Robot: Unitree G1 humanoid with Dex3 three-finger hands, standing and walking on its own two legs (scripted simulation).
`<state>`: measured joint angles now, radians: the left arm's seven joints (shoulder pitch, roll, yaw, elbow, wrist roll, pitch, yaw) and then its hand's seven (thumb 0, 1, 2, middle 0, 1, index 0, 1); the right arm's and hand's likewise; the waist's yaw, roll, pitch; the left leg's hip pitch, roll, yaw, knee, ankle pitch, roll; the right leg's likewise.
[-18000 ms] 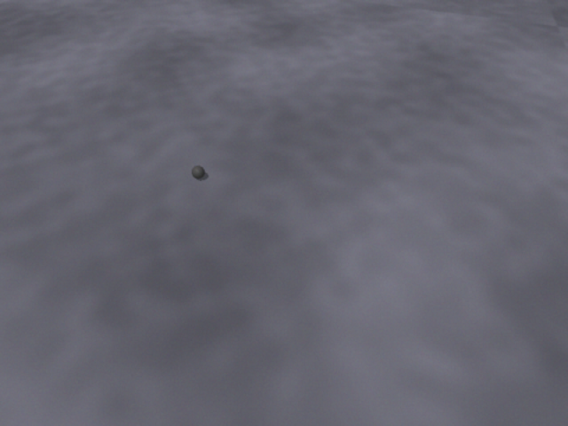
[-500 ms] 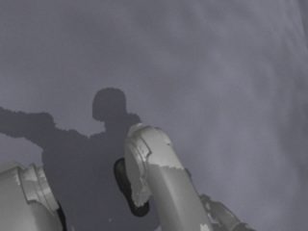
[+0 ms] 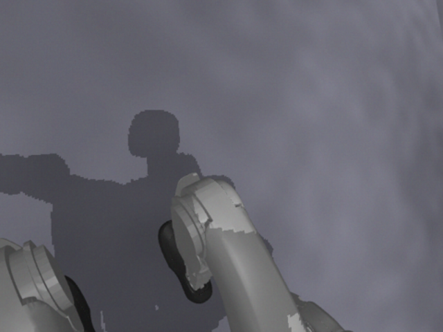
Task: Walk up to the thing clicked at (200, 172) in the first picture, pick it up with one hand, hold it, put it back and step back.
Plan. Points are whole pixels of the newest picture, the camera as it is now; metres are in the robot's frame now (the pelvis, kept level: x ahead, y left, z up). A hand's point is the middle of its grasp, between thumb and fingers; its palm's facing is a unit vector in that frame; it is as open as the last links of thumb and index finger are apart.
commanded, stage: close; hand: left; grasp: from above
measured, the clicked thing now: out of the picture +0.47 +0.33 -0.28
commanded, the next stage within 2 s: settle in 1.44 s
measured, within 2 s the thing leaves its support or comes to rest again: leaves its support in 1.82 s
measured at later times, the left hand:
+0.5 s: hand out of the picture +0.46 +0.33 -0.25, palm faces -0.42 -0.14 -0.89, open 12.0 cm
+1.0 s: hand out of the picture +0.45 +0.33 -0.25, palm faces -0.44 -0.14 -0.89, open 9.6 cm
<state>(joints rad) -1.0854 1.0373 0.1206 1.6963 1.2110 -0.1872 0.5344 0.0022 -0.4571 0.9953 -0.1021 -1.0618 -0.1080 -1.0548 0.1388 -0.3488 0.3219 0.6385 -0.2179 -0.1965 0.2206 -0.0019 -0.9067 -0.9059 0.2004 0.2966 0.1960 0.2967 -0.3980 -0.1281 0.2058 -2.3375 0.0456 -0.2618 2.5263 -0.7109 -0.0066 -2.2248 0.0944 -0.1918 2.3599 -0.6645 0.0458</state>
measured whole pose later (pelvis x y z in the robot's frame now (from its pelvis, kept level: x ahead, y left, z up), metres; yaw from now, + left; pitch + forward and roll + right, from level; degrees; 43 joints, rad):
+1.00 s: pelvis +0.00 +0.00 +0.00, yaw -1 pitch +27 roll -14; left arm -1.10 1.07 0.08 1.73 1.24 -0.20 0.58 0.00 0.10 0.66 -0.45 -0.90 -0.51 -0.85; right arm 0.12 -0.36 0.35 0.61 -0.23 -0.22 0.22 0.00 -0.90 -0.90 0.20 0.30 0.20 0.30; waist -0.41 -0.15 0.22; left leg -2.33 0.05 -0.27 2.53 -0.71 0.00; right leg -2.21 0.10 -0.20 2.35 -0.65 0.05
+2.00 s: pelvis +0.00 +0.00 +0.01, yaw +0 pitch +30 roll -14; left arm -1.02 0.96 0.10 1.52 1.20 -0.14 0.48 0.04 0.13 0.42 -0.81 -0.65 -0.74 -0.60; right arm 0.16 -0.35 0.27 0.64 -0.21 -0.18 0.22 0.00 -0.91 -0.90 0.20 0.30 0.20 0.30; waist -0.35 -0.09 0.12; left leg -2.34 0.04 -0.26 2.50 -0.70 -0.01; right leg -2.22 0.08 -0.19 2.33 -0.67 0.04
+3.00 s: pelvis -0.01 +0.00 +0.06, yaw +8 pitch +35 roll -8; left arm -0.91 0.71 0.01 1.16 1.13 -0.09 0.12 0.03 0.15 0.40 -0.79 -0.65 -0.73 -0.58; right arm 0.22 -0.30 0.07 0.64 -0.07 0.04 0.10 0.00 -0.92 -0.91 0.20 0.30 0.20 0.30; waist -0.21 0.04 -0.09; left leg -2.24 0.02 -0.12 2.26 -0.63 0.01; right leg -2.14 0.03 -0.08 2.19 -0.65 0.03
